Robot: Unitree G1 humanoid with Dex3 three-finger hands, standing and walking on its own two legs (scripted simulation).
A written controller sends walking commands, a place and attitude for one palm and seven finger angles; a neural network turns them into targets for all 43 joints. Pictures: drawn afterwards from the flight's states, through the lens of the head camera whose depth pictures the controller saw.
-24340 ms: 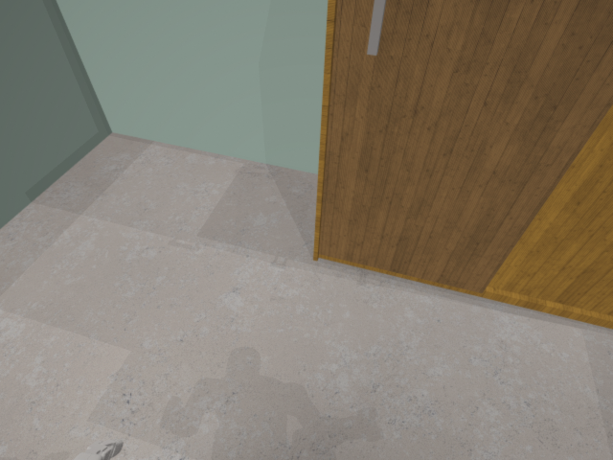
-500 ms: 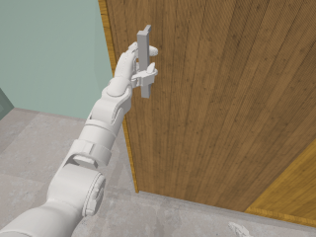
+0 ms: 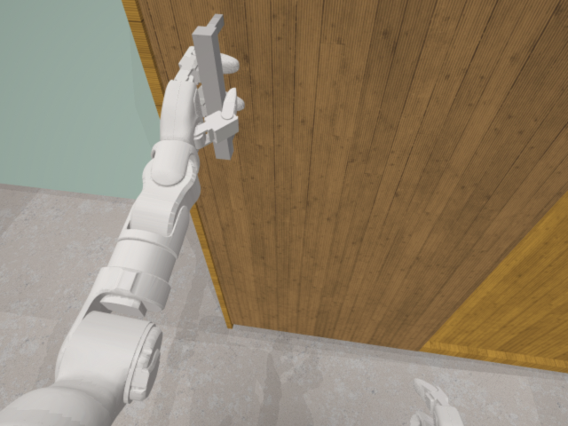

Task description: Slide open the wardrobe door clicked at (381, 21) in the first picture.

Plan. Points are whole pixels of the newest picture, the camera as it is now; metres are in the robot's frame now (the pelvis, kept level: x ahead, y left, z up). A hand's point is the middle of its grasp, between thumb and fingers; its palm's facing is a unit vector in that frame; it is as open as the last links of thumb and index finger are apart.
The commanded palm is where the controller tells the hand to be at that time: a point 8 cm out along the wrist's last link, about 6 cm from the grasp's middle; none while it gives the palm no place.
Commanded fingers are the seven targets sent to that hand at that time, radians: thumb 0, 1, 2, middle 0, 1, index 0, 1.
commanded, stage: step sideways, sliding the door along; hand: left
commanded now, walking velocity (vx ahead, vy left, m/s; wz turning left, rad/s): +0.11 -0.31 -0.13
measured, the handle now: (220, 92) +0.49 +0.13 +0.22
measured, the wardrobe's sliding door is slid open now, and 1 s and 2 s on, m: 0.00 0.07 0.23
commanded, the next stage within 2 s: none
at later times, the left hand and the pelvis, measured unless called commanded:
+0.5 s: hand (245, 116) +0.45 +0.09 +0.21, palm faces +0.33 -0.94 -0.10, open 6.6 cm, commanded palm +0.41 +0.05 +0.22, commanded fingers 0.00 0.90 0.90 -0.45 -1.40 -0.45 -1.40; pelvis +0.06 -0.13 -0.01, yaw +4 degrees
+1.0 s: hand (289, 119) +0.45 +0.03 +0.21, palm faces +0.40 -0.92 -0.05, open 6.8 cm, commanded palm +0.41 -0.02 +0.20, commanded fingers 0.00 0.90 0.90 -0.45 -1.40 -0.45 -1.40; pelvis +0.15 -0.16 +0.00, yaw +4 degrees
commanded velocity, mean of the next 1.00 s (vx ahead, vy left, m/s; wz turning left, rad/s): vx -0.12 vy -0.10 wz -0.24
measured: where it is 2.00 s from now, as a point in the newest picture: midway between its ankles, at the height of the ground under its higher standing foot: outside the picture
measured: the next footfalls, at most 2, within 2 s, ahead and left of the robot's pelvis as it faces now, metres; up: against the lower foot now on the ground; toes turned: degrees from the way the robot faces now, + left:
right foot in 0.14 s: +0.09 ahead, -0.17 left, +0.00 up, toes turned -1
right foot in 0.54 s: +0.17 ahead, -0.30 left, -0.01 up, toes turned +0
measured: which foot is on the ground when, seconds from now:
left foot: down 0.00-0.54, up 0.56-0.68, down 0.70-1.00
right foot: up 0.00-0.12, down 0.14-0.28, up 0.30-0.52, down 0.54-0.70, up 0.72-1.00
